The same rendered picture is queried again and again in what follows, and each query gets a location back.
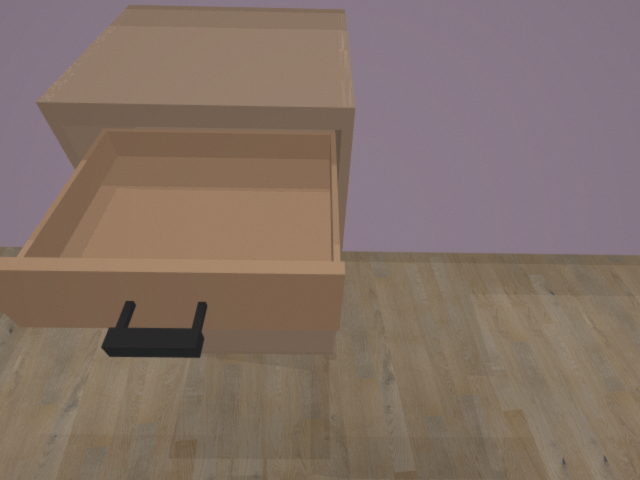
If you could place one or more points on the handle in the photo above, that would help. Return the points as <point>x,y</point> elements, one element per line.
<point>122,341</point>

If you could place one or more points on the cabinet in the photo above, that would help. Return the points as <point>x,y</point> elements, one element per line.
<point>215,68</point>

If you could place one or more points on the drawer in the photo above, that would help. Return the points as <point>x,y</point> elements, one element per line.
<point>246,221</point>

